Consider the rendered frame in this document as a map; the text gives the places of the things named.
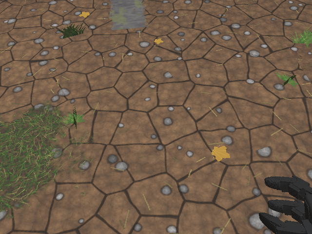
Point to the robot right hand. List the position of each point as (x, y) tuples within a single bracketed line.
[(301, 212)]

